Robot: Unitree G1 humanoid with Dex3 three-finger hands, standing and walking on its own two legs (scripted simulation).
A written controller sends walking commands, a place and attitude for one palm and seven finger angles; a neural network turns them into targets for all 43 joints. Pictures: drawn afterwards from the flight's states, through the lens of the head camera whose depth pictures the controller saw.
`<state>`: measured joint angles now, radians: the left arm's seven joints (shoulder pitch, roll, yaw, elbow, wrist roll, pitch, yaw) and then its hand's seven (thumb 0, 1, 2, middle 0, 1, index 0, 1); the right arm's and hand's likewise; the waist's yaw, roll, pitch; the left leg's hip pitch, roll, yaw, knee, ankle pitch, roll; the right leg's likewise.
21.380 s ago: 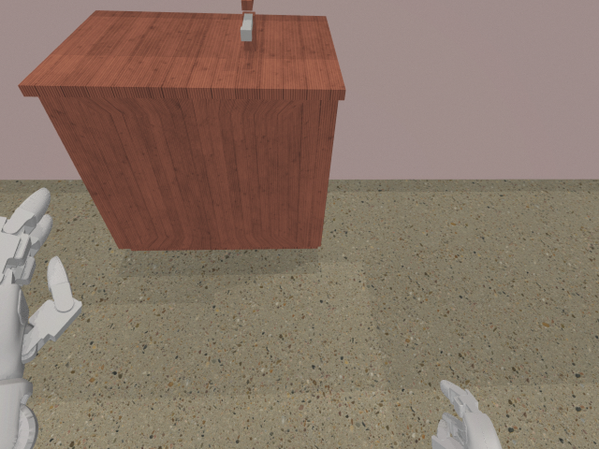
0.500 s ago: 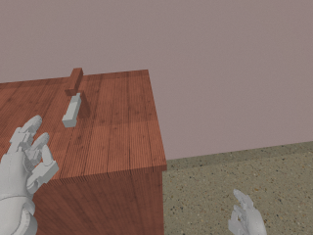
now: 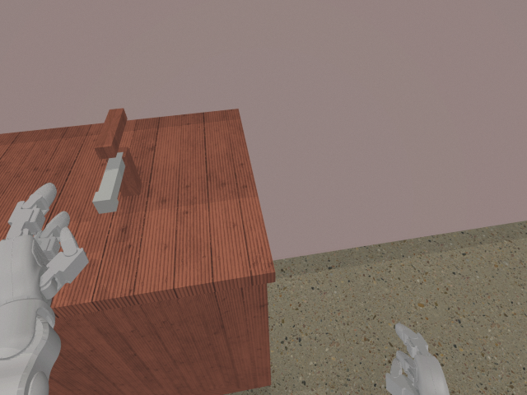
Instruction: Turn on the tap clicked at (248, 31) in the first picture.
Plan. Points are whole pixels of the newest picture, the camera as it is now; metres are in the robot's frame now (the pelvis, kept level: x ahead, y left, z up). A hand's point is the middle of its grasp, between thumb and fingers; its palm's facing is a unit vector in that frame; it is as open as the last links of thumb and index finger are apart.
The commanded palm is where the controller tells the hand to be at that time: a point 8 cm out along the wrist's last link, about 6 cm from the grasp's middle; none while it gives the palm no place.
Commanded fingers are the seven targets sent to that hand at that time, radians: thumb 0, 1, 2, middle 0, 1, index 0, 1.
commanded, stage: reach beside the lever's end, fingers flat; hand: left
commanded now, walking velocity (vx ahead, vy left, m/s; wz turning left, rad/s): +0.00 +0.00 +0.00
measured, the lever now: (106, 201) +0.36 +0.31 +0.12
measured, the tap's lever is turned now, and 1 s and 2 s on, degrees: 0 0 0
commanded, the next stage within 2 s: push the lever round in 1.62 s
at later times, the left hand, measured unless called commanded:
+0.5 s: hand (80, 236) +0.27 +0.29 +0.14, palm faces +0.50 -0.86 -0.10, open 7.6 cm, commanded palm +0.22 +0.34 +0.14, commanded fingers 0.00 0.90 0.90 -0.17 -0.21 -0.17 -0.21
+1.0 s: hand (77, 222) +0.31 +0.33 +0.13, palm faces +0.51 -0.85 -0.09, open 7.8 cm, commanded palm +0.27 +0.37 +0.12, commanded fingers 0.00 0.90 0.90 -0.15 -0.15 -0.15 -0.15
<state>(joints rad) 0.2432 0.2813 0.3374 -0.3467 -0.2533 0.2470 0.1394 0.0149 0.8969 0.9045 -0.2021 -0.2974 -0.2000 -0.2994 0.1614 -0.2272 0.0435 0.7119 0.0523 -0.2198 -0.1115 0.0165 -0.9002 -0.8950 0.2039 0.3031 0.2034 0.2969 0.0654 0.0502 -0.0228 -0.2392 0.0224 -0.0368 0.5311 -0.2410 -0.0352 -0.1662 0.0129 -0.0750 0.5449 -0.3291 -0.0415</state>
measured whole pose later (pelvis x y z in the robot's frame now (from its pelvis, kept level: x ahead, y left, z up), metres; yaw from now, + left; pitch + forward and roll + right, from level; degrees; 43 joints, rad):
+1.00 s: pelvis +0.00 +0.01 +0.00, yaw +0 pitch +0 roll +0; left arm -0.13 0.37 0.45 0.24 -0.21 0.06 0.06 0.02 0.90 0.90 -0.16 -0.18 -0.16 -0.18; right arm 0.20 -0.26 0.02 0.73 0.05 -0.17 -0.11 0.01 -0.90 -0.89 0.20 0.30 0.20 0.30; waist 0.02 0.04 -0.01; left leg -0.32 0.02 -0.03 0.56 -0.24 -0.02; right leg -0.24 0.01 -0.07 0.55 -0.32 -0.03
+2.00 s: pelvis +0.00 +0.01 +0.00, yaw +0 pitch +2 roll -1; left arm -0.17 0.34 0.42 0.29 -0.19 -0.02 0.06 0.02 0.90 0.90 -0.15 -0.15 -0.15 -0.15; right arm 0.20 -0.25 0.01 0.71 0.05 -0.14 -0.09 0.01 -0.90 -0.89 0.20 0.30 0.20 0.30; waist 0.02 0.04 -0.03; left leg -0.37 0.02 -0.03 0.60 -0.27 -0.02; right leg -0.28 0.01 -0.07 0.59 -0.34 -0.03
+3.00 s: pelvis +0.00 +0.01 -0.01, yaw +0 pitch +2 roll +0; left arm -0.24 0.18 0.28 0.26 -0.09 0.04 0.38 0.01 0.91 0.91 -0.15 -0.15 -0.15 -0.16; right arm 0.17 -0.23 0.01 0.72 0.02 -0.06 -0.06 0.01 -0.90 -0.89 0.20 0.30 0.20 0.30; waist 0.01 0.04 -0.04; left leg -0.37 0.02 -0.03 0.61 -0.27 -0.02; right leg -0.29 0.01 -0.06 0.60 -0.35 -0.03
